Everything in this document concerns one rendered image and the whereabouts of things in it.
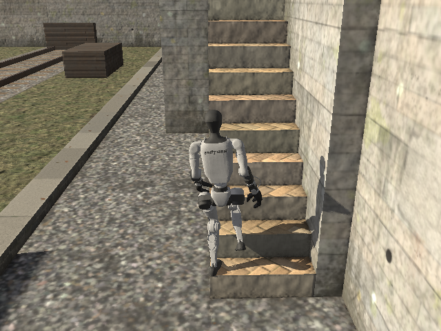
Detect left robot hand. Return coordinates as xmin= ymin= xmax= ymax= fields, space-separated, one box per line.
xmin=196 ymin=180 xmax=212 ymax=192

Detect left robot foot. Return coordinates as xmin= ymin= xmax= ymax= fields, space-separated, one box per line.
xmin=209 ymin=259 xmax=222 ymax=277

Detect right robot hand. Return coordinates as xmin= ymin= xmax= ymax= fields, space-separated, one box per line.
xmin=247 ymin=191 xmax=263 ymax=208

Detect left robot forearm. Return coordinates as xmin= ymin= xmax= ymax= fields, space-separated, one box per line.
xmin=190 ymin=170 xmax=203 ymax=186

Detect left robot upper arm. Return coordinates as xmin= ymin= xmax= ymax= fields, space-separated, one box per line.
xmin=189 ymin=141 xmax=202 ymax=179

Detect right robot forearm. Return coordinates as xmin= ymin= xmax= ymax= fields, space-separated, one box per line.
xmin=243 ymin=166 xmax=259 ymax=194

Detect right robot upper arm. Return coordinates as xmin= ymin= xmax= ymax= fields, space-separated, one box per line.
xmin=230 ymin=139 xmax=249 ymax=177

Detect left robot thigh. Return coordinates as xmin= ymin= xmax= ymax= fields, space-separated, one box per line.
xmin=198 ymin=192 xmax=221 ymax=233

